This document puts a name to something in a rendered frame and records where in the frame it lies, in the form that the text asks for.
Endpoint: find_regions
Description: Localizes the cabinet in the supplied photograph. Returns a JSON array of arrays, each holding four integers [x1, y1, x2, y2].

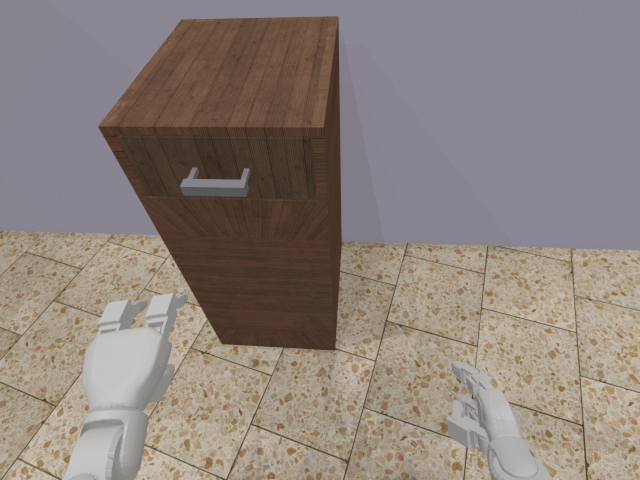
[[98, 16, 342, 351]]

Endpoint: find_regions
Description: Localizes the drawer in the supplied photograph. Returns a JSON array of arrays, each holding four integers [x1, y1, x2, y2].
[[118, 135, 316, 200]]

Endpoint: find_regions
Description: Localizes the right robot hand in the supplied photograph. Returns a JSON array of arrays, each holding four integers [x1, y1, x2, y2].
[[446, 361, 523, 455]]

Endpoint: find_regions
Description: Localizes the left robot hand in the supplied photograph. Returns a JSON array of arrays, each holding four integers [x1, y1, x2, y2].
[[82, 293, 188, 412]]

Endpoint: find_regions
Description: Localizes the handle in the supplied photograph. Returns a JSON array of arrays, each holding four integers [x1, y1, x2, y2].
[[180, 167, 251, 197]]

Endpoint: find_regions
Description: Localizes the robot right forearm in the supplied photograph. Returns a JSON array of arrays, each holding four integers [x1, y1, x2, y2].
[[487, 436, 550, 480]]

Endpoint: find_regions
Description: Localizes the robot left forearm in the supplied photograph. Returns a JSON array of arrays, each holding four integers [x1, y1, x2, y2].
[[62, 407, 149, 480]]

